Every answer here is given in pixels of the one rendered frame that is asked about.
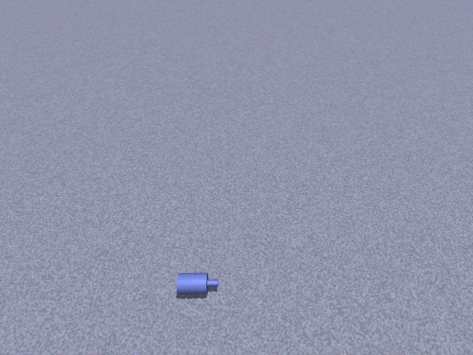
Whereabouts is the bottle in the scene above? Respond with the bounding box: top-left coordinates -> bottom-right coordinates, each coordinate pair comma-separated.
177,273 -> 218,294

